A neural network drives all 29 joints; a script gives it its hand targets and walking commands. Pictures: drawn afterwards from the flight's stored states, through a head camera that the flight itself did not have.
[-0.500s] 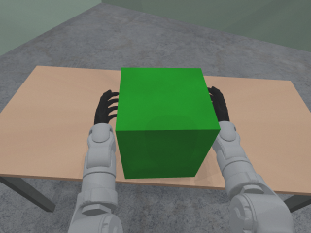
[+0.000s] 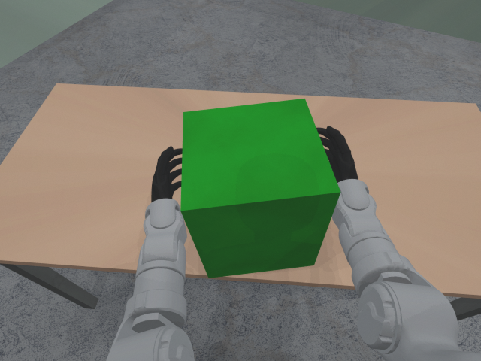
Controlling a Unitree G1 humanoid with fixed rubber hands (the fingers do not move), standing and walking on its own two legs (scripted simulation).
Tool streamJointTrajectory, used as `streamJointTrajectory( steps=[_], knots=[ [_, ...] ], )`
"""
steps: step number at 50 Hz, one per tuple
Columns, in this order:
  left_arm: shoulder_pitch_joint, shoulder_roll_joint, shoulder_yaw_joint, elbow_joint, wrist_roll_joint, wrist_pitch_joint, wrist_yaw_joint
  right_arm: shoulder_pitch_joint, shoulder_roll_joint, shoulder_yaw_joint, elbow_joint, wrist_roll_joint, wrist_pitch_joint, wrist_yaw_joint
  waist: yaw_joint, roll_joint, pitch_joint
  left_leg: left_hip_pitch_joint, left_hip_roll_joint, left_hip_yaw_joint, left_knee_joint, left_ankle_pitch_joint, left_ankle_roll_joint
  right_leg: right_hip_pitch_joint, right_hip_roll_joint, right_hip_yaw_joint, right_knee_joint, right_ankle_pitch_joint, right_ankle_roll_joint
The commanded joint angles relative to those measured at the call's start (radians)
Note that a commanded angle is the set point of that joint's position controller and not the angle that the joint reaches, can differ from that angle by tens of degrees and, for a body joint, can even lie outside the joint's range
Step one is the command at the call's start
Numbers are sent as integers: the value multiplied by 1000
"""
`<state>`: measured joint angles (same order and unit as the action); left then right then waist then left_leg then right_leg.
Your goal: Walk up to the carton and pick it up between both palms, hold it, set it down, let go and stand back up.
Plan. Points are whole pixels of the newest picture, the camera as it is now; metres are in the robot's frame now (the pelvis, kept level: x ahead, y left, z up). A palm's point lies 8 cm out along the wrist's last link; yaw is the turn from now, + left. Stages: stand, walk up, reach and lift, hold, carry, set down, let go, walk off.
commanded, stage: set down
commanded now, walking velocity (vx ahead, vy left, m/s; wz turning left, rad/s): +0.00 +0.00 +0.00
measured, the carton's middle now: (253, 194) +0.41 +0.05 +0.01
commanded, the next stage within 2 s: none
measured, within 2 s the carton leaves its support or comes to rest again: rests again in 0.96 s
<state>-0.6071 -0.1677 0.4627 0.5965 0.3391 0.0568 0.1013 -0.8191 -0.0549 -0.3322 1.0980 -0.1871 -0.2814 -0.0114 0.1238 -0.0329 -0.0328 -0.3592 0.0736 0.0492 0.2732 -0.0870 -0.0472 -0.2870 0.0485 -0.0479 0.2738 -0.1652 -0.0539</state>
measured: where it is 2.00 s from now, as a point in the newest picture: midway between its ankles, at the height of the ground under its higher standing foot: outside the picture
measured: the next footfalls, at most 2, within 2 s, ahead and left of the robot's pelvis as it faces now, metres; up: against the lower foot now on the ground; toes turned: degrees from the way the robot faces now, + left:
none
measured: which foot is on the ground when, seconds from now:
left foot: down 0.00-1.00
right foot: down 0.00-1.00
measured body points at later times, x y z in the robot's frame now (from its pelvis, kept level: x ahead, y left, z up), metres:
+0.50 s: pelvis +0.00 +0.00 +0.00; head +0.09 +0.00 +0.44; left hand +0.39 +0.20 +0.03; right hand +0.47 -0.09 +0.05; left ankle +0.02 +0.15 -0.75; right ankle -0.03 -0.08 -0.75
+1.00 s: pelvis +0.00 +0.01 +0.00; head +0.09 +0.01 +0.44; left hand +0.39 +0.20 +0.03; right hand +0.46 -0.09 +0.04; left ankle +0.02 +0.15 -0.75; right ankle -0.03 -0.08 -0.75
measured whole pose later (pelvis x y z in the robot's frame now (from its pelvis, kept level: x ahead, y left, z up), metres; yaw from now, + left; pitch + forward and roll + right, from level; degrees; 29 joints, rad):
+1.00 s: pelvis +0.00 +0.01 +0.00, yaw -1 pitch +15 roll +0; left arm -0.68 -0.19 0.55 0.74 0.36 -0.11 0.12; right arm -0.89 -0.07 -0.49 1.19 -0.31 -0.35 0.04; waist 0.15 -0.03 -0.08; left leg -0.48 0.08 0.08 0.30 -0.08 -0.03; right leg -0.42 0.04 -0.04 0.31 -0.16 -0.05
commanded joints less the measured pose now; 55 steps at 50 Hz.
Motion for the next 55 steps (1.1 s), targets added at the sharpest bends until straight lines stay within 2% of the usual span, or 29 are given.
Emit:
streamJointTrajectory(
  steps=[1,3,6,9,10,14,16,17,21,22,23,24,26,27,31,36,38,39,41,47,50,55],
  knots=[
    [-618,-457,-352,-88,-28,-86,-45,-552,493,251,-82,-43,-55,125,17,0,-714,250,-37,65,78,395,36,239,-38,-16,70,584,69],
    [-616,-457,-349,-72,-22,-93,-39,-549,488,246,-56,-45,-54,125,20,9,-710,251,-34,65,78,393,33,224,-36,-16,73,579,67],
    [-632,-471,-359,-67,-33,-108,-32,-551,481,225,-21,-53,-55,129,7,6,-749,266,-31,60,93,429,26,188,-29,-22,71,571,62],
    [-642,-461,-351,-29,-43,-131,-29,-572,481,225,-17,-65,-66,129,13,-30,-774,229,-31,62,97,410,35,193,-29,-17,80,595,69],
    [-628,-463,-340,-18,-35,-135,-29,-565,483,227,-7,-64,-66,132,23,-21,-765,220,-32,64,92,405,35,202,-31,-14,84,601,69],
    [-612,-453,-312,38,-28,-140,-39,-564,471,210,34,-71,-63,134,22,-37,-728,157,-37,69,78,351,42,214,-40,-6,85,582,73],
    [-615,-461,-322,39,-34,-154,-38,-572,467,210,36,-78,-78,136,24,-28,-762,162,-35,67,87,380,38,207,-37,-13,96,619,72],
    [-605,-455,-312,51,-32,-159,-37,-569,467,210,47,-80,-80,135,27,-43,-765,163,-35,67,91,388,40,204,-34,-12,99,628,74],
    [-594,-439,-266,87,-15,-170,-50,-564,472,191,74,-102,-79,133,26,-80,-715,98,-40,75,72,333,54,257,-45,-1,111,648,88],
    [-591,-438,-257,94,-13,-174,-54,-558,477,192,81,-108,-79,132,28,-85,-706,78,-41,76,65,309,59,268,-51,4,115,660,93],
    [-599,-442,-260,99,-11,-178,-54,-562,473,182,82,-112,-86,134,27,-65,-708,76,-39,73,58,299,53,255,-54,2,115,662,91],
    [-594,-430,-242,120,-7,-178,-58,-562,473,179,91,-118,-83,132,28,-85,-684,60,-41,79,54,273,61,262,-58,7,111,645,94],
    [-588,-424,-227,132,1,-186,-61,-550,483,180,110,-123,-80,133,34,-88,-678,33,-42,80,46,253,67,284,-64,13,121,658,100],
    [-591,-432,-232,133,-1,-189,-61,-559,482,169,104,-130,-85,132,28,-87,-684,27,-40,81,44,247,64,279,-60,8,121,646,99],
    [-580,-430,-220,145,16,-191,-52,-552,480,145,125,-139,-77,142,40,-65,-655,73,-34,87,47,258,63,209,-40,0,89,501,73],
    [-577,-419,-200,148,23,-194,-43,-539,468,104,139,-160,-69,150,49,-53,-655,95,-35,92,62,288,62,174,-32,-5,76,431,64],
    [-581,-415,-196,154,19,-194,-43,-546,461,89,137,-166,-65,152,43,-68,-638,104,-35,93,62,279,65,153,-27,-4,65,383,62],
    [-587,-419,-204,141,21,-194,-41,-525,462,76,150,-172,-60,154,35,-41,-640,116,-34,92,61,282,58,142,-28,-7,61,368,55],
    [-582,-417,-196,136,28,-192,-37,-530,462,66,135,-182,-57,159,43,-44,-636,132,-32,94,65,283,60,118,-23,-11,51,322,50],
    [-521,-413,-186,151,47,-181,-41,-497,458,56,137,-187,-51,163,45,-38,-602,122,-40,97,71,309,65,143,-28,-10,59,355,56],
    [-515,-404,-158,154,58,-176,-47,-486,460,46,132,-198,-43,163,41,-61,-574,101,-39,98,54,258,75,148,-34,-3,55,328,59],
    [-491,-399,-164,155,57,-190,-52,-478,476,59,100,-206,-60,162,45,-60,-601,67,-44,101,62,273,79,171,-38,-1,73,386,62]
  ],
)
